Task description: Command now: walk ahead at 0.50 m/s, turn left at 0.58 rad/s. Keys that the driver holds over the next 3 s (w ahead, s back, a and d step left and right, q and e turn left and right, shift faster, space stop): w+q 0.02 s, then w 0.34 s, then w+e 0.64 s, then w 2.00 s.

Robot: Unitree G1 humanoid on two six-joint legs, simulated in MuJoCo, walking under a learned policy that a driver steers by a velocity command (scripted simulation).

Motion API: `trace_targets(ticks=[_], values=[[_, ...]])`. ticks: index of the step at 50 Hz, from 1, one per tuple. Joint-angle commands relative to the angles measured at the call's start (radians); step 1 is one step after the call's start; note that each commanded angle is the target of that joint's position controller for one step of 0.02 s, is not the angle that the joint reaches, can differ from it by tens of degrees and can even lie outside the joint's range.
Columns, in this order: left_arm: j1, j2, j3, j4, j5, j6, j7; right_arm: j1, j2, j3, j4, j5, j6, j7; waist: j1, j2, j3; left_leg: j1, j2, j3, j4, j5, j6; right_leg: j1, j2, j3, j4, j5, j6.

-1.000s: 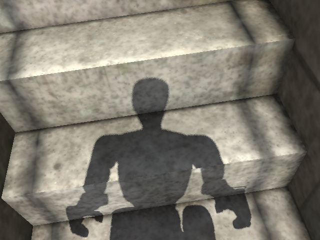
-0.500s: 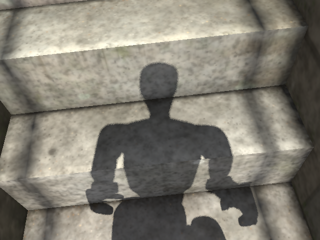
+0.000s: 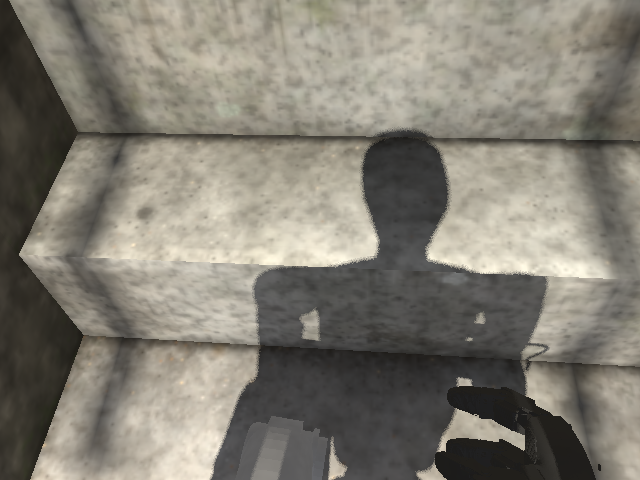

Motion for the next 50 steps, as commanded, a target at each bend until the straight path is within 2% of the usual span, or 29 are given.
trace_targets(ticks=[1,2,5,6,8,11,12,13,14,16,17,18,23,24,26,28,29,30,32,33,34,35,36,37,38,40,44,49,50], values=[[0.011,0.132,0.021,0.009,-0.04,-0.021,0.03,-0.093,0.001,0.014,-0.095,-0.033,0.051,0.027,-0.088,0.014,-0.01,-0.019,0.146,0.091,-0.129,0.051,0.078,0.13,-0.43,0.274,-0.159,1.224,-0.066],[0.051,0.147,0.022,0.028,-0.078,-0.026,0.04,-0.166,-0.022,0.009,-0.086,-0.039,0.076,0.032,-0.059,0.066,-0.056,0.07,0.121,0.162,-0.217,-0.008,0.065,0.129,-0.384,0.195,-0.152,1.283,-0.027],[0.199,0.119,-0.027,0.065,-0.123,-0.032,0.066,-0.221,0.03,0.046,-0.002,-0.108,0.111,0.023,0.019,-0.091,-0.165,0.143,0.063,0.239,-0.449,-0.208,0.014,0.342,-0.293,0.088,-0.146,1.181,-0.021],[0.11,0.232,0.067,-0.056,-0.265,-0.11,0.261,-0.099,0.061,0.037,0.14,-0.129,0.034,-0.072,0.148,-0.053,-0.004,0.456,0.082,0.334,-0.636,-0.285,-0.022,0.402,-0.248,-0.027,-0.223,1.181,0.089],[0.052,0.263,0.057,-0.067,-0.293,-0.122,0.351,-0.138,-0.003,0.033,0.162,-0.04,0.001,-0.108,0.07,-0.122,-0.068,0.778,0.037,0.343,-0.882,-0.397,-0.069,0.326,-0.271,0.055,-0.138,1.626,0.057],[0.157,0.214,0.052,-0.039,-0.294,-0.121,0.289,-0.038,-0.045,0.012,0.289,-0.03,-0.014,-0.126,0.08,-0.198,-0.169,1.095,-0.002,0.307,-0.9,-0.174,-0.022,0.152,-0.221,-0.05,0.01,1.784,0.037],[0.09,0.224,0.047,-0.06,-0.256,-0.12,0.286,-0.014,-0.058,0.005,0.308,-0.019,0.01,-0.15,0.029,-0.326,-0.094,1.125,0.012,0.262,-0.948,-0.3,-0.025,0.109,-0.183,-0.061,-0.005,1.615,0.059],[-0.044,0.219,0.038,-0.104,-0.274,-0.104,0.266,0.067,-0.115,-0.016,0.345,0.017,0.025,-0.177,-0.065,-0.337,-0.04,1.218,0.012,0.19,-1.072,-0.316,-0.043,0.021,-0.145,-0.078,0.082,1.547,0.033],[-0.121,0.187,0.022,-0.135,-0.272,-0.111,0.259,0.138,-0.181,-0.045,0.397,-0.015,0.042,-0.19,-0.108,-0.3,-0.028,1.375,0.02,0.108,-1.154,-0.274,0.001,-0.2,-0.084,-0.086,0.208,1.308,0.037],[-0.283,0.106,0.007,-0.263,-0.258,-0.102,0.242,0.024,-0.156,-0.064,0.417,-0.095,0.019,-0.215,-0.034,0.053,-0.008,1.163,0.261,-0.389,-1.531,-0.058,0.153,-0.311,0.021,0.122,0.927,0.22,0.041],[-0.279,0.067,0.015,-0.285,-0.231,-0.1,0.246,0.106,-0.18,-0.087,0.432,-0.149,-0.002,-0.207,-0.058,0.052,-0.01,1.07,0.408,-0.714,-1.647,-0.207,0.308,-0.405,0.085,0.185,1.418,0.141,0.104],[-0.399,0.044,0.022,-0.357,-0.207,-0.105,0.262,0.19,-0.183,-0.098,0.447,-0.143,-0.048,-0.196,-0.095,-0.003,0.075,1.093,0.424,-0.767,-1.658,-0.254,0.324,-0.612,0.128,0.25,1.769,0.117,0.148],[-0.3,0.022,0.043,-0.457,-0.136,-0.024,0.285,0.079,-0.119,-0.076,0.414,-0.14,-0.186,-0.208,0.16,-0.092,0.169,1.009,0.407,-0.295,-1.528,-0.023,0.05,-0.814,0.078,0.33,2.091,0.022,0.178],[-0.291,0.015,0.044,-0.441,-0.123,0.001,0.277,0.021,-0.106,-0.063,0.402,-0.142,-0.193,-0.194,0.209,-0.139,0.194,0.905,0.4,-0.193,-1.51,-0.032,0.015,-0.735,0.082,0.284,1.98,0.162,0.149],[-0.317,-0.024,0.04,-0.433,-0.167,0.007,0.265,0.023,-0.119,-0.041,0.381,-0.129,-0.198,-0.168,0.192,-0.141,0.227,0.828,0.389,-0.087,-1.493,-0.008,0.057,-0.664,0.061,0.224,1.779,0.397,0.14],[-0.221,-0.003,0.028,-0.413,-0.209,-0.009,0.253,-0.098,-0.178,-0.061,0.384,-0.131,-0.235,-0.133,0.311,0.008,0.155,0.737,0.32,0.068,-1.526,-0.011,0.019,-0.42,-0.009,0.033,1.447,0.391,0.109],[-0.414,0.218,0.055,-0.534,-0.169,0.033,0.094,-0.144,-0.305,-0.089,0.225,-0.077,-0.246,0.001,0.252,0.179,0.009,0.654,0.268,0.208,-1.522,0.234,0.023,-0.31,-0.098,0.139,1.059,0.143,0.055],[-0.471,0.13,0.048,-0.46,-0.148,0.054,0.025,-0.203,-0.295,-0.094,0.214,-0.113,-0.21,0.01,0.182,0.167,0.017,0.72,0.364,0.128,-1.637,0.248,0.08,-0.272,-0.104,0.001,0.833,0.275,0.063],[-0.305,-0.054,-0.007,-0.372,-0.138,0.074,0.033,0.041,-0.225,-0.056,0.269,-0.135,-0.151,0.054,0.159,0.179,0.016,0.929,0.535,0.0,-1.583,0.464,0.203,-0.201,-0.104,0.026,0.559,0.464,0.084],[-0.169,-0.031,0.002,-0.314,-0.148,0.043,0.073,0.228,-0.219,-0.062,0.365,-0.133,-0.147,0.078,0.143,0.128,-0.05,1.152,0.565,-0.009,-1.45,0.524,0.22,-0.174,-0.071,0.016,0.343,0.31,0.059],[-0.157,0.129,0.06,-0.276,-0.182,-0.008,0.121,0.471,-0.163,-0.057,0.461,-0.155,-0.158,0.122,0.053,0.019,-0.12,1.229,0.45,0.13,-1.201,0.757,0.188,-0.147,0.05,-0.011,0.333,0.181,-0.029],[-0.097,0.193,0.065,-0.205,-0.173,-0.026,0.136,0.528,-0.108,-0.038,0.507,-0.213,-0.167,0.145,0.06,-0.094,-0.132,1.067,0.325,0.155,-0.896,0.58,0.101,-0.028,-0.06,0.216,0.247,0.41,-0.192],[-0.037,0.14,0.045,-0.15,-0.149,-0.037,0.111,0.441,-0.097,-0.029,0.504,-0.227,-0.159,0.145,0.069,-0.201,-0.071,0.715,0.193,0.134,-0.583,0.148,0.053,0.102,-0.137,0.373,0.175,0.395,-0.281],[0.111,-0.001,-0.006,-0.091,-0.123,-0.063,0.116,0.254,-0.073,-0.017,0.431,-0.21,-0.154,0.104,0.174,-0.211,-0.13,0.41,0.188,-0.036,-0.234,0.145,0.017,0.288,-0.193,0.611,0.123,-0.001,-0.217],[0.108,0.005,0.001,-0.077,-0.123,-0.096,0.111,0.155,-0.106,-0.02,0.4,-0.162,-0.179,0.06,0.199,-0.222,-0.018,0.136,0.193,-0.05,-0.097,0.17,-0.023,0.319,-0.25,0.785,0.033,-0.135,-0.236],[-0.006,0.044,-0.005,-0.064,-0.091,-0.133,0.103,0.007,-0.16,-0.029,0.365,-0.128,-0.173,-0.012,0.154,-0.009,0.092,-0.011,0.25,-0.095,-0.136,0.336,-0.039,0.218,-0.281,0.79,0.045,-0.121,-0.222],[0.033,-0.103,-0.053,0.087,-0.101,-0.157,0.109,0.03,-0.079,0.001,0.344,-0.164,-0.132,-0.011,0.079,-0.058,0.083,-0.093,0.286,-0.046,0.292,0.177,0.067,0.033,-0.215,0.603,0.073,-0.085,-0.176],[0.038,-0.035,-0.044,0.083,-0.076,-0.198,0.136,-0.239,-0.129,0.019,0.222,-0.118,-0.144,-0.039,0.077,-0.011,0.04,0.152,0.342,0.062,-0.074,0.141,0.053,-0.283,-0.126,0.436,0.0,-0.008,-0.083],[0.12,-0.02,-0.039,0.099,-0.08,-0.193,0.134,-0.337,-0.13,0.019,0.198,-0.099,-0.129,-0.05,0.117,-0.116,0.037,0.178,0.353,0.072,-0.143,0.128,0.019,-0.314,-0.121,0.461,-0.052,-0.023,-0.085]])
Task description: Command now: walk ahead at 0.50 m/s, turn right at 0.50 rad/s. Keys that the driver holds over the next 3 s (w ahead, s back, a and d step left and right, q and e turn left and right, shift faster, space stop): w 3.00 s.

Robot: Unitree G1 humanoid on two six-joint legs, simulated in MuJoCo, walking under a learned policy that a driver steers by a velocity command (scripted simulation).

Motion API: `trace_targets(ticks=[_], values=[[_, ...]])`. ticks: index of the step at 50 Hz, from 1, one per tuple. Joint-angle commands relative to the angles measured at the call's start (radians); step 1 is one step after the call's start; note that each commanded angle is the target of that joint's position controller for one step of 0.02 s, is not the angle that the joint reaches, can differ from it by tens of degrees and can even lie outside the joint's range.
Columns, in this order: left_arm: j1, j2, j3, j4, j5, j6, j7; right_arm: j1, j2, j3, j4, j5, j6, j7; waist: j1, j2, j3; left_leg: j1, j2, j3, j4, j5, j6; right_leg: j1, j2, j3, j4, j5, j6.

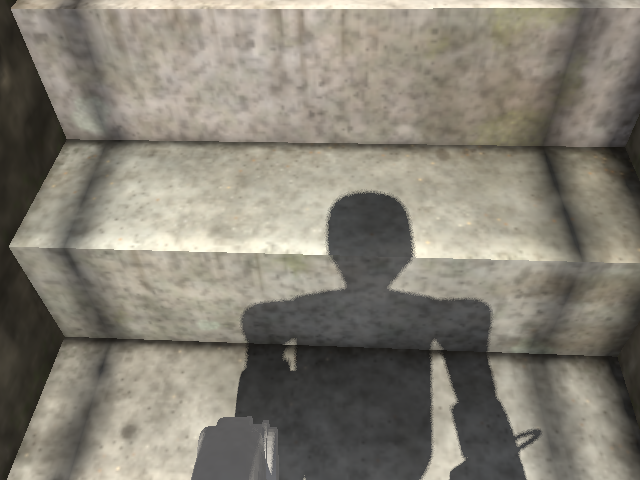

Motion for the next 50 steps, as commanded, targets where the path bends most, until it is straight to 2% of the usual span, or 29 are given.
trace_targets(ticks=[1,3,4,6,7,8,9,10,11,13,15,16,18,20,22,25,29,32,34,38,39,40,41,42,43,45,46,49,50], values=[[0.042,0.188,0.027,-0.05,-0.007,-0.022,0.02,-0.403,-0.038,-0.002,-0.183,0.035,-0.003,-0.026,0.006,-0.209,0.008,0.071,0.051,0.052,-0.271,-0.021,-0.047,-0.096,-0.189,0.293,-0.371,-0.009,-0.18],[-0.092,0.26,0.066,-0.082,-0.093,0.028,-0.031,-0.596,-0.024,0.034,-0.227,0.02,0.064,0.011,0.06,-0.139,0.072,0.347,0.036,0.141,-0.784,-0.42,-0.078,-0.235,-0.287,0.339,-0.629,0.123,-0.199],[-0.148,0.315,0.069,-0.107,-0.081,0.023,-0.069,-0.438,0.004,0.036,-0.162,0.024,0.052,0.039,-0.008,-0.239,0.038,0.488,-0.036,0.195,-0.681,-0.239,-0.112,-0.158,-0.341,0.329,-0.62,0.676,-0.262],[-0.209,0.416,0.098,-0.096,-0.067,-0.007,-0.089,-0.156,-0.1,-0.01,-0.076,0.024,0.025,0.065,-0.122,-0.281,-0.152,0.6,-0.164,0.206,-0.81,-0.213,-0.091,0.255,-0.317,0.084,-0.322,1.942,-0.24],[-0.123,0.356,0.103,-0.057,0.003,-0.027,-0.101,0.0,-0.121,-0.022,-0.025,0.034,0.015,0.094,-0.111,-0.177,-0.319,0.927,-0.139,0.098,-0.945,0.0,-0.026,0.205,-0.285,0.035,-0.15,2.033,-0.216],[-0.052,0.263,0.092,-0.029,0.064,-0.01,-0.116,0.099,-0.134,-0.035,0.016,0.048,0.024,0.078,-0.123,-0.049,-0.343,1.258,-0.071,-0.143,-1.223,-0.068,0.07,-0.075,-0.198,0.056,0.035,1.726,-0.22],[-0.087,0.204,0.084,-0.057,0.063,0.012,-0.128,0.288,-0.181,-0.057,0.065,0.041,0.04,0.066,-0.183,0.096,-0.333,1.443,0.044,-0.455,-1.55,-0.418,0.131,-0.323,-0.106,0.041,0.216,1.144,-0.212],[-0.283,0.268,0.148,-0.192,-0.127,-0.038,0.009,0.208,-0.231,-0.124,0.028,0.011,0.054,-0.06,-0.154,0.222,-0.197,1.172,0.17,-0.736,-1.709,-0.804,0.148,-0.26,0.018,-0.102,0.784,0.491,-0.132],[-0.361,0.223,0.128,-0.248,-0.073,-0.051,0.049,0.173,-0.206,-0.131,0.085,0.052,0.053,-0.069,-0.119,0.124,-0.111,1.05,0.182,-0.832,-1.767,-1.058,0.12,-0.449,0.018,0.022,1.221,0.374,-0.131],[-0.458,0.066,0.089,-0.403,-0.044,-0.04,0.058,0.088,-0.112,-0.115,0.101,0.067,0.008,-0.075,0.008,-0.075,0.117,0.847,0.196,-0.638,-1.712,-0.858,0.01,-0.611,0.035,0.091,1.462,0.381,-0.128],[-0.356,0.063,0.076,-0.428,-0.048,-0.013,0.041,0.058,-0.02,-0.108,0.133,0.035,-0.027,-0.046,0.102,-0.136,0.178,0.802,0.164,-0.404,-1.713,-0.637,-0.077,-0.683,0.034,0.071,1.498,0.304,-0.117],[-0.435,0.131,0.064,-0.342,-0.137,0.036,-0.018,-0.016,0.033,-0.074,0.123,-0.011,-0.023,0.037,0.035,-0.032,0.13,0.982,0.095,-0.24,-1.721,-0.324,-0.085,-0.922,-0.024,0.128,1.41,0.443,-0.233],[-0.399,0.183,0.066,-0.379,-0.122,0.053,-0.011,0.022,0.026,-0.074,0.134,-0.02,-0.013,0.082,0.051,-0.1,0.031,1.031,0.12,-0.166,-1.796,-0.08,-0.081,-0.923,-0.043,0.036,1.338,0.531,-0.23],[-0.474,0.186,0.056,-0.391,-0.152,0.068,0.003,0.055,-0.061,-0.098,0.152,-0.045,0.008,0.091,0.006,0.024,-0.019,1.058,0.168,-0.148,-1.891,-0.127,-0.015,-0.954,-0.052,-0.042,1.56,0.378,-0.217],[-0.561,0.117,0.028,-0.403,-0.145,0.078,0.031,0.251,-0.035,-0.091,0.219,-0.083,0.009,0.097,-0.052,-0.04,0.072,1.216,0.182,-0.161,-1.915,-0.228,-0.036,-1.247,-0.067,-0.003,1.611,0.407,-0.236],[-0.645,0.107,0.004,-0.429,-0.115,0.084,0.035,0.424,-0.006,-0.057,0.309,-0.091,-0.006,0.101,-0.052,-0.008,0.066,1.351,0.185,-0.148,-1.923,-0.214,-0.057,-1.476,-0.083,-0.009,1.769,0.428,-0.286],[-0.821,0.202,0.036,-0.486,-0.097,0.139,0.023,0.407,-0.005,-0.022,0.262,-0.075,-0.026,0.084,-0.046,0.059,0.028,1.149,0.154,-0.059,-2.034,-0.219,-0.031,-1.294,-0.219,-0.191,1.457,0.478,-0.188],[-0.999,0.097,-0.021,-0.515,-0.061,0.147,-0.003,0.622,-0.05,-0.025,0.33,-0.04,0.011,0.096,-0.14,0.075,0.062,1.235,0.214,-0.092,-2.126,-0.111,0.009,-1.281,-0.259,-0.265,1.301,0.22,-0.228],[-0.972,0.063,-0.049,-0.531,-0.034,0.159,-0.013,0.559,-0.082,-0.033,0.292,-0.022,0.032,0.108,-0.121,0.054,0.014,1.288,0.241,-0.041,-2.188,-0.013,0.034,-1.112,-0.242,-0.26,1.071,0.075,-0.244],[-0.836,0.099,-0.015,-0.5,-0.056,0.124,-0.063,0.554,-0.168,-0.043,0.297,0.048,-0.037,0.108,0.035,0.226,-0.062,1.56,0.19,0.126,-2.018,1.5,0.152,-0.726,-0.042,-0.433,0.767,-0.059,-0.169],[-0.787,0.149,0.003,-0.515,-0.061,0.123,-0.051,0.561,-0.191,-0.051,0.32,0.027,-0.053,0.124,0.052,0.286,-0.114,1.632,0.2,0.129,-1.916,1.823,0.158,-0.577,-0.001,-0.441,0.621,-0.061,-0.16],[-0.632,0.203,0.035,-0.468,-0.046,0.141,-0.035,0.63,-0.126,-0.033,0.338,-0.018,-0.073,0.131,0.056,0.167,-0.279,1.427,0.164,0.143,-1.704,1.865,0.1,-0.201,-0.027,-0.333,0.616,0.326,-0.212],[-0.343,0.132,0.047,-0.389,-0.104,0.108,0.089,0.54,-0.117,-0.101,0.222,0.133,-0.124,0.012,0.164,0.143,-0.346,1.225,0.071,0.158,-1.466,1.35,-0.047,0.267,-0.141,-0.007,0.371,-0.044,-0.15],[-0.265,0.283,0.094,-0.344,-0.097,0.132,0.148,0.487,-0.149,-0.111,0.216,0.174,-0.136,-0.022,0.191,-0.098,-0.355,0.993,-0.031,0.146,-1.17,0.836,-0.116,0.325,-0.313,0.404,0.044,-0.196,-0.229],[-0.38,0.325,0.13,-0.355,-0.074,0.143,0.18,0.377,-0.124,-0.132,0.155,0.12,-0.117,-0.044,0.149,-0.136,-0.227,0.914,-0.07,-0.029,-0.694,0.148,-0.133,0.086,-0.453,0.723,-0.262,-0.151,-0.313],[-0.576,0.337,0.152,-0.321,-0.095,0.096,0.168,0.289,0.04,-0.114,-0.011,0.063,-0.049,-0.044,-0.037,-0.096,0.039,0.698,-0.125,-0.141,-0.256,0.103,-0.156,-0.182,-0.418,0.52,-0.218,-0.327,-0.245],[-0.619,0.269,0.141,-0.296,-0.091,0.08,0.153,0.276,0.088,-0.108,-0.052,0.042,-0.035,-0.047,-0.097,-0.093,0.134,0.604,-0.151,-0.169,-0.219,0.144,-0.136,-0.283,-0.39,0.38,-0.13,-0.354,-0.2],[-0.532,0.155,0.114,-0.237,-0.077,0.028,0.118,0.329,0.063,-0.099,-0.103,0.02,-0.037,-0.064,-0.155,-0.12,0.156,0.423,-0.204,-0.184,-0.163,0.086,-0.113,-0.169,-0.306,0.079,-0.114,-0.077,-0.107],[-0.432,0.187,0.131,-0.268,-0.059,0.016,0.019,0.279,0.054,-0.042,-0.051,0.084,-0.006,0.045,-0.07,-0.207,0.005,0.2,-0.118,-0.162,-0.229,0.159,-0.003,0.063,-0.236,-0.045,-0.141,-0.064,-0.073]])
Over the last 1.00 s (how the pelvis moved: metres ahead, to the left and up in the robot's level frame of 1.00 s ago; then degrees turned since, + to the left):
0.17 -0.04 0.20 -10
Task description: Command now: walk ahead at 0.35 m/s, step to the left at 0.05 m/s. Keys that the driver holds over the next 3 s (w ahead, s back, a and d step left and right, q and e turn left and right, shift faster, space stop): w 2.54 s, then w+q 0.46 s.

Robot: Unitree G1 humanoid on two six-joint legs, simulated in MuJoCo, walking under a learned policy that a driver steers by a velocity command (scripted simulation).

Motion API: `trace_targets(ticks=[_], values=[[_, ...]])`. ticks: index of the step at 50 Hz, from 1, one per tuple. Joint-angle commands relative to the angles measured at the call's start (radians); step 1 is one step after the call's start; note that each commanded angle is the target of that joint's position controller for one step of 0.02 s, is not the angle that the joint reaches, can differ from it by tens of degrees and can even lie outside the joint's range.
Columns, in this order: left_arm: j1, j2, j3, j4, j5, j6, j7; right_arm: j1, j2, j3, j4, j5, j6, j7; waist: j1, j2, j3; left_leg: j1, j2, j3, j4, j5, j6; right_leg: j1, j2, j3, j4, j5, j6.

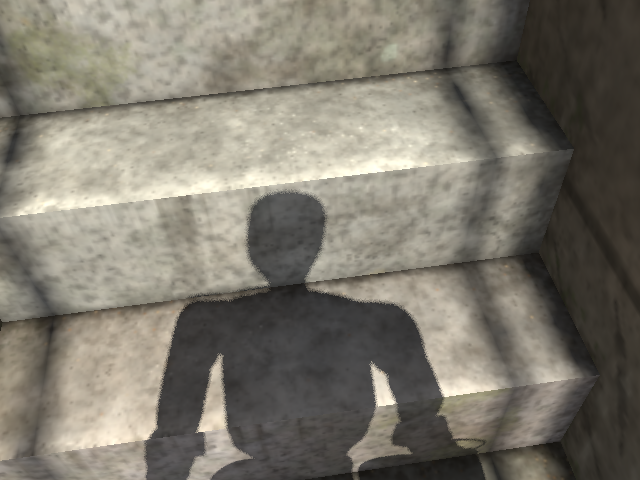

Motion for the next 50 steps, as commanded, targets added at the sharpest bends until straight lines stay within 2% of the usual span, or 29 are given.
trace_targets(ticks=[1,2,6,10,11,12,14,16,17,18,19,20,24,25,26,28,29,33,35,37,39,42,43,44,45,46,48,49,50], values=[[0.008,0.033,0.013,-0.051,-0.013,-0.066,-0.011,-0.001,0.141,0.034,-0.122,-0.016,-0.003,-0.007,-0.033,-0.177,0.113,-0.312,-0.033,-0.065,0.137,-0.143,0.008,0.197,-0.204,0.289,-0.576,0.18,-0.115],[0.072,0.052,0.025,-0.026,0.043,-0.031,-0.095,-0.1,0.07,0.097,-0.082,0.032,0.026,0.078,0.044,-0.222,-0.069,-0.532,0.066,0.001,0.302,-0.259,0.086,0.341,-0.182,0.336,-0.612,-0.059,-0.153],[0.22,0.028,0.003,0.071,0.087,-0.038,-0.138,-0.195,0.121,0.14,-0.125,0.016,0.062,0.075,0.018,-0.038,0.116,-0.971,0.145,-0.04,0.52,-0.203,0.177,0.424,-0.289,0.42,-0.762,-0.119,-0.172],[0.057,0.153,-0.001,-0.035,0.109,-0.056,-0.171,-0.416,-0.059,0.093,-0.252,0.065,0.126,0.098,-0.028,-0.177,0.057,-0.303,0.207,0.199,0.112,-0.081,0.137,-0.113,-0.202,0.06,-1.019,-0.02,-0.109],[0.049,0.213,0.005,-0.024,0.102,-0.041,-0.189,-0.47,-0.079,0.094,-0.294,0.068,0.137,0.114,-0.024,-0.194,0.025,-0.103,0.181,0.207,0.035,-0.072,0.141,-0.214,-0.202,0.035,-1.093,0.118,-0.138],[0.028,0.235,-0.003,-0.046,0.046,-0.049,-0.194,-0.345,-0.056,0.095,-0.242,0.034,0.13,0.119,-0.081,-0.246,-0.005,0.011,0.141,0.216,0.029,-0.072,0.096,-0.144,-0.232,0.016,-1.061,0.453,-0.17],[0.062,0.366,0.028,-0.051,-0.012,-0.095,-0.198,-0.219,-0.112,0.073,-0.257,0.007,0.126,0.126,-0.15,-0.322,-0.179,0.01,0.054,0.288,-0.348,-0.35,0.035,0.334,-0.272,0.008,-0.816,1.564,-0.245],[0.07,0.343,0.037,-0.004,-0.063,-0.096,-0.21,-0.132,-0.153,0.044,-0.206,-0.006,0.142,0.13,-0.183,-0.345,-0.242,0.143,-0.063,0.381,-0.873,-0.254,0.016,0.57,-0.216,-0.028,-0.499,2.135,-0.334],[0.352,0.221,0.009,0.099,0.032,-0.074,-0.232,0.138,-0.226,0.009,-0.073,-0.033,0.16,0.119,-0.126,-0.197,-0.415,0.513,0.007,0.082,-0.882,0.256,0.139,0.345,-0.169,0.02,-0.175,1.89,-0.269],[0.033,0.125,0.036,-0.106,-0.063,-0.113,-0.086,0.224,-0.06,0.011,-0.032,-0.016,0.053,-0.021,-0.201,-0.079,-0.316,0.747,0.141,-0.249,-1.265,-0.421,0.063,0.209,0.037,0.016,0.123,0.952,-0.114],[-0.007,0.007,0.015,-0.152,-0.021,-0.107,-0.04,0.14,-0.183,-0.024,0.027,-0.026,0.019,-0.084,-0.092,0.22,-0.213,0.727,0.31,-0.677,-1.515,-0.296,0.134,-0.123,0.165,0.258,0.609,0.421,-0.075],[-0.049,-0.052,-0.008,-0.2,0.034,-0.093,-0.039,0.08,-0.16,-0.038,0.021,-0.005,0.007,-0.102,-0.044,0.02,-0.123,0.6,0.277,-0.636,-1.469,-0.416,0.075,-0.175,0.186,0.431,0.866,0.42,-0.073],[0.045,-0.074,-0.022,-0.263,0.055,-0.065,-0.039,-0.004,-0.004,-0.022,0.077,-0.026,0.001,-0.076,0.079,-0.023,0.027,0.522,0.241,-0.338,-1.283,-0.217,0.002,-0.399,0.211,0.43,1.131,0.46,-0.101],[0.003,0.03,-0.038,-0.232,-0.112,-0.04,-0.074,0.052,0.075,0.036,0.147,-0.056,-0.007,0.072,0.007,0.183,0.09,0.65,0.174,-0.122,-1.297,-0.024,-0.003,-0.787,0.183,0.493,0.971,0.445,-0.2],[-0.033,0.08,-0.028,-0.264,-0.099,-0.045,-0.057,0.18,0.119,0.041,0.18,-0.064,-0.005,0.11,-0.015,0.061,0.064,0.784,0.213,-0.159,-1.342,0.117,0.027,-0.905,0.185,0.422,1.083,0.308,-0.199],[-0.101,0.025,-0.067,-0.313,-0.047,-0.039,-0.049,0.227,0.048,0.045,0.221,-0.101,-0.004,0.139,0.05,-0.092,-0.01,0.736,0.269,-0.218,-1.442,-0.008,0.063,-0.9,0.093,0.373,1.006,0.396,-0.214],[-0.141,-0.012,-0.091,-0.332,-0.034,-0.02,-0.065,0.224,-0.012,0.023,0.222,-0.094,0.0,0.137,0.037,0.019,0.012,0.713,0.291,-0.201,-1.524,-0.09,0.132,-0.974,0.083,0.278,1.218,0.274,-0.217],[-0.306,0.019,-0.113,-0.394,-0.045,0.027,-0.053,0.289,0.016,0.06,0.283,-0.142,-0.023,0.15,0.047,-0.136,0.05,0.537,0.244,-0.062,-1.644,-0.231,0.062,-0.983,-0.043,0.145,1.043,0.486,-0.242],[-0.633,0.025,-0.118,-0.499,-0.056,0.05,-0.065,0.436,-0.007,0.053,0.309,-0.098,-0.021,0.14,-0.067,-0.009,0.087,0.421,0.276,-0.09,-1.83,-0.19,0.09,-0.906,-0.078,-0.018,0.961,0.234,-0.217],[-0.544,-0.064,-0.137,-0.483,-0.028,0.061,-0.083,0.43,-0.019,0.059,0.336,-0.08,-0.008,0.176,0.025,0.104,0.07,0.376,0.292,0.022,-1.835,0.394,0.088,-0.632,-0.065,-0.083,0.872,0.231,-0.25],[-0.551,-0.006,-0.135,-0.489,-0.039,0.077,-0.115,0.441,-0.151,0.04,0.337,-0.036,-0.049,0.181,0.056,0.155,-0.087,0.49,0.346,0.066,-1.741,1.573,0.134,-0.351,0.038,-0.134,0.621,0.239,-0.208],[-0.436,0.046,-0.1,-0.459,-0.027,0.104,-0.121,0.559,-0.244,-0.009,0.44,-0.017,-0.022,0.198,0.077,0.268,-0.192,1.123,0.406,0.061,-1.507,2.266,0.082,-0.358,0.161,-0.211,0.137,0.08,-0.174],[-0.161,0.061,-0.072,-0.275,0.017,0.034,-0.079,0.271,-0.117,-0.035,0.215,0.102,-0.089,-0.036,0.14,-0.091,-0.342,1.099,0.349,0.091,-1.244,2.063,-0.053,0.053,0.226,-0.082,0.069,-0.08,-0.151],[-0.055,0.087,-0.055,-0.239,0.003,0.012,-0.037,0.256,-0.118,-0.038,0.168,0.123,-0.132,-0.073,0.156,-0.065,-0.382,0.864,0.295,0.063,-1.079,1.55,-0.043,0.314,0.174,0.038,-0.077,0.063,-0.191],[-0.05,0.142,-0.016,-0.166,-0.01,0.017,0.012,0.235,-0.009,-0.032,0.167,0.118,-0.141,-0.06,0.158,-0.256,-0.287,0.343,0.054,0.099,-0.658,0.378,-0.131,0.539,-0.081,0.466,-0.244,0.107,-0.345],[0.049,0.152,0.014,-0.15,0.019,0.01,0.037,0.151,-0.069,-0.058,0.146,0.087,-0.146,-0.042,0.25,-0.058,-0.264,0.176,-0.08,0.055,0.11,-0.022,-0.156,0.486,-0.222,0.756,-0.538,0.223,-0.468],[-0.028,0.182,0.047,-0.076,0.015,-0.051,0.029,-0.081,0.078,-0.019,-0.114,0.015,-0.129,-0.031,0.114,-0.032,-0.037,-0.201,-0.067,-0.018,0.516,-0.123,-0.018,0.403,-0.228,0.667,-0.553,0.039,-0.409],[0.092,0.029,-0.032,-0.064,-0.021,-0.051,-0.117,0.147,0.125,0.01,0.095,-0.05,0.015,0.118,0.136,-0.059,0.139,-0.502,-0.064,-0.221,0.594,-0.012,0.096,0.37,-0.236,0.676,-0.556,0.254,-0.384],[0.118,0.061,-0.022,-0.009,-0.039,-0.077,-0.149,0.107,0.116,0.018,0.013,-0.086,0.039,0.161,0.03,-0.012,0.15,-0.484,0.002,-0.126,0.622,-0.067,0.154,0.333,-0.204,0.479,-0.539,0.3,-0.332]])
Over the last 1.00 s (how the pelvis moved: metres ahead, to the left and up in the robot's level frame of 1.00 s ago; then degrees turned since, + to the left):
0.36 0.02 0.38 -6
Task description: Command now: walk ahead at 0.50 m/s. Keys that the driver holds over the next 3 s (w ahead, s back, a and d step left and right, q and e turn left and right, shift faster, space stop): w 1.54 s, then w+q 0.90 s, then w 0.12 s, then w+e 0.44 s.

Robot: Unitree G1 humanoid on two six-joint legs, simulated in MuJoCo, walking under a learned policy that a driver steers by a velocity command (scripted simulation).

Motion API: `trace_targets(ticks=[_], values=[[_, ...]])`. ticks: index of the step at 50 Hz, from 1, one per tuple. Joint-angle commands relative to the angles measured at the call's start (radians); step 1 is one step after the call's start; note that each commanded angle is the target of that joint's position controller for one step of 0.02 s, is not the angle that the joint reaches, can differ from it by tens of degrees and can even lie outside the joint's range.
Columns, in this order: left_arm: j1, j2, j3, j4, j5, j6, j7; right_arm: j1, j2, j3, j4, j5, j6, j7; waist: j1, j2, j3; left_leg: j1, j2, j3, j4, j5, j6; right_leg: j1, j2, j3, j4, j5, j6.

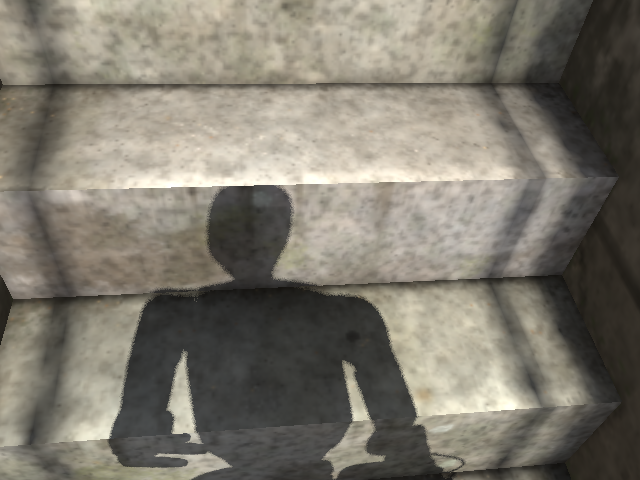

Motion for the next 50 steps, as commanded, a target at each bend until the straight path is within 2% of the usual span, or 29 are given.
trace_targets(ticks=[1,2,4,7,9,11,13,14,15,16,17,18,19,20,21,23,25,28,32,34,35,36,38,39,40,42,46,49,50], values=[[0.251,-0.015,-0.003,0.151,-0.011,-0.044,-0.116,-0.022,0.138,0.06,-0.117,-0.076,0.105,0.113,-0.058,0.08,0.117,-0.559,0.061,-0.111,0.433,-0.125,0.182,0.276,-0.317,0.399,-0.522,0.329,-0.158],[0.142,-0.052,-0.012,0.141,0.003,-0.07,-0.123,-0.075,0.103,0.058,-0.185,-0.074,0.118,0.103,-0.147,0.141,0.112,-0.42,0.111,-0.029,0.174,-0.167,0.191,0.142,-0.267,0.227,-0.609,0.281,-0.077],[0.034,-0.04,-0.001,0.098,0.017,-0.1,-0.078,-0.197,0.028,0.045,-0.281,-0.026,0.134,0.069,-0.13,-0.083,0.087,-0.418,0.103,-0.009,0.268,-0.45,0.151,0.043,-0.276,0.231,-0.731,0.085,-0.096],[0.393,0.007,-0.024,0.186,0.109,-0.049,-0.096,-0.338,0.066,0.103,-0.339,-0.061,0.157,0.055,-0.084,0.04,0.045,-0.739,0.16,0.087,0.123,-0.158,0.147,0.303,-0.253,0.258,-0.719,0.097,-0.083],[0.4,0.11,0.0,0.165,0.081,-0.037,-0.109,-0.545,-0.001,0.097,-0.432,-0.024,0.171,0.043,-0.058,-0.071,-0.011,-0.451,0.186,0.177,-0.219,-0.145,0.132,0.106,-0.175,0.146,-0.821,0.331,-0.089],[0.42,0.252,0.02,0.123,-0.016,-0.01,-0.153,-0.669,-0.049,0.101,-0.46,0.002,0.203,0.056,-0.086,-0.191,-0.1,0.03,0.094,0.281,-0.502,-0.458,0.015,-0.098,-0.286,0.273,-0.96,1.127,-0.264],[0.308,0.325,0.05,0.051,-0.072,-0.031,-0.156,-0.347,-0.061,0.101,-0.335,-0.027,0.194,0.077,-0.18,-0.134,-0.229,0.119,-0.008,0.343,-0.754,-0.224,-0.016,0.293,-0.327,0.221,-0.682,2.153,-0.291],[0.347,0.127,0.037,0.017,-0.076,-0.076,0.015,-0.196,0.072,0.11,-0.2,-0.01,0.08,-0.046,-0.083,-0.141,-0.306,0.509,-0.056,0.297,-1.011,-0.289,-0.039,0.369,-0.205,0.12,-0.396,1.967,-0.089],[0.489,0.134,0.034,0.018,-0.091,-0.101,0.076,-0.153,0.009,0.093,-0.169,0.021,0.05,-0.078,-0.028,-0.009,-0.408,0.828,0.047,0.0,-1.093,-0.467,0.046,0.088,-0.163,0.228,-0.131,1.768,0.041],[0.396,0.136,0.032,-0.02,-0.084,-0.111,0.073,-0.023,-0.077,0.054,-0.11,-0.023,0.061,-0.114,-0.156,0.269,-0.431,0.708,0.252,-0.382,-1.423,-0.259,0.136,0.138,-0.072,0.184,0.282,0.952,0.047],[0.383,0.067,0.035,-0.068,-0.033,-0.102,0.053,-0.159,-0.157,0.018,-0.078,-0.044,0.057,-0.136,-0.024,0.247,-0.423,0.654,0.342,-0.614,-1.622,-0.206,0.191,0.021,0.044,0.364,0.8,0.44,0.07],[0.306,0.027,0.03,-0.149,0.022,-0.082,0.03,-0.214,-0.155,0.003,-0.066,-0.026,0.053,-0.125,0.014,0.018,-0.285,0.577,0.333,-0.58,-1.633,-0.555,0.129,-0.161,0.025,0.436,1.01,0.416,0.032],[0.289,-0.011,0.022,-0.199,0.034,-0.062,0.022,-0.226,-0.155,-0.004,-0.054,-0.03,0.042,-0.117,0.031,0.024,-0.181,0.554,0.342,-0.544,-1.592,-0.635,0.112,-0.292,0.017,0.481,1.067,0.406,0.002],[0.298,-0.038,0.011,-0.22,0.035,-0.043,0.025,-0.236,-0.109,0.003,-0.024,-0.017,0.033,-0.097,0.058,0.005,-0.053,0.473,0.334,-0.431,-1.543,-0.59,0.079,-0.375,0.008,0.503,1.098,0.395,-0.001],[0.302,-0.012,-0.021,-0.072,-0.04,-0.003,-0.056,-0.119,0.025,0.056,0.016,-0.03,0.061,0.001,-0.075,0.076,0.091,0.621,0.258,-0.159,-1.413,-0.376,0.048,-0.739,0.046,0.561,0.999,0.325,-0.067],[0.292,-0.001,-0.013,-0.096,-0.038,-0.03,-0.081,0.035,0.016,0.049,0.041,-0.029,0.074,0.029,-0.033,-0.016,0.04,0.712,0.251,-0.123,-1.492,-0.239,0.034,-0.891,-0.019,0.416,1.069,0.265,-0.081],[0.298,-0.058,-0.04,-0.101,0.006,0.003,-0.071,-0.134,-0.044,0.022,0.003,-0.055,0.065,0.05,0.058,0.003,0.06,0.477,0.27,-0.109,-1.661,-0.44,0.049,-0.829,-0.096,0.312,1.102,0.189,-0.062],[0.279,-0.018,-0.034,-0.101,-0.009,0.036,-0.041,-0.503,-0.122,0.018,-0.174,-0.059,0.024,0.07,0.168,0.102,0.085,-0.027,0.334,-0.038,-1.913,-0.594,0.124,-0.492,-0.078,0.271,1.463,0.073,-0.003],[0.39,0.178,0.04,-0.054,0.019,0.029,-0.028,-0.56,-0.202,0.023,-0.262,0.034,-0.057,0.062,0.219,-0.08,-0.071,0.023,0.239,0.22,-1.869,-0.194,0.015,0.024,-0.191,0.172,0.632,0.373,0.127],[0.169,0.201,0.075,-0.119,-0.014,0.043,0.009,-0.278,-0.245,-0.003,-0.174,0.07,-0.032,0.054,0.078,0.042,-0.098,0.352,0.289,0.16,-1.77,0.105,0.058,-0.07,-0.083,0.068,0.28,-0.135,0.249],[0.342,0.149,0.052,-0.044,0.003,0.041,0.003,-0.326,-0.286,-0.013,-0.215,0.043,-0.012,0.021,0.079,0.008,-0.145,0.634,0.212,0.278,-1.643,0.546,-0.034,0.05,-0.114,0.078,0.044,0.315,0.265],[0.345,-0.019,0.006,-0.145,-0.077,0.0,0.071,-0.36,-0.134,0.021,-0.141,0.023,0.019,-0.105,0.235,0.099,-0.045,0.634,0.15,0.298,-1.373,0.46,-0.031,0.123,-0.092,0.024,-0.396,0.326,0.156],[0.511,0.02,-0.004,0.026,0.014,-0.057,0.104,-0.262,-0.041,0.04,-0.189,0.043,0.059,-0.163,0.194,0.117,0.0,0.631,0.122,0.276,-1.029,0.136,-0.012,0.389,-0.15,0.08,-1.012,0.679,0.149],[0.409,0.173,0.027,-0.013,0.063,-0.074,0.125,-0.095,0.015,0.032,-0.252,0.029,0.066,-0.108,-0.025,-0.263,-0.009,-0.061,0.011,0.104,-0.607,-0.35,-0.108,0.872,-0.306,0.371,-0.55,1.397,0.078],[0.682,0.185,0.042,0.051,0.044,-0.063,0.132,-0.14,0.123,0.07,-0.218,-0.023,0.027,-0.102,0.109,-0.276,-0.076,-0.296,-0.088,-0.058,-0.024,-0.472,-0.088,0.908,-0.366,0.427,-0.35,1.898,0.089],[0.668,0.11,0.025,0.027,0.057,-0.019,0.129,-0.279,0.11,0.059,-0.328,-0.03,-0.004,-0.072,0.072,-0.229,-0.161,-0.576,-0.126,-0.053,0.381,-0.39,-0.088,0.971,-0.33,0.426,-0.328,1.332,0.062],[0.404,0.101,0.031,-0.057,0.04,-0.038,0.13,-0.548,0.023,0.073,-0.528,-0.055,0.069,-0.05,-0.007,-0.15,0.061,-0.721,-0.004,-0.082,0.598,-0.342,-0.043,0.507,-0.419,0.445,-0.629,0.212,-0.01],[0.305,0.152,0.038,-0.104,0.02,-0.079,0.125,-0.635,-0.046,0.064,-0.618,-0.004,0.147,-0.066,-0.016,-0.087,0.22,-0.457,0.038,0.054,0.021,-0.353,-0.049,0.225,-0.357,0.259,-0.856,0.647,0.048],[0.321,0.148,0.026,-0.104,-0.048,-0.059,0.144,-0.664,-0.022,0.073,-0.657,-0.004,0.155,-0.068,-0.032,-0.141,0.229,-0.317,0.084,0.155,-0.194,-0.424,-0.088,0.245,-0.287,0.108,-0.889,1.064,-0.008]])
Over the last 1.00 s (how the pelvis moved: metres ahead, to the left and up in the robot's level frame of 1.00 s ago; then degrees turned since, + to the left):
0.46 0.10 0.42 0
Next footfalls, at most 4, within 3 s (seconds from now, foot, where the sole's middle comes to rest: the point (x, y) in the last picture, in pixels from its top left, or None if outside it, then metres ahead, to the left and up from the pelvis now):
0.26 left None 0.27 0.15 -0.49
0.76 right None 0.33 -0.19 -0.49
1.10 left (309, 354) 0.52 0.02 -0.28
1.72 right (509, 194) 0.63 -0.23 -0.06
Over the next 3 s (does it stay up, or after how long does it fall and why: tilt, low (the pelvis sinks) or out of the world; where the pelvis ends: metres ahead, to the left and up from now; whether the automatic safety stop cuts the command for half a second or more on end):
stays up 0.51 0.11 0.60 its command is cut before an obstacle after 0.7 s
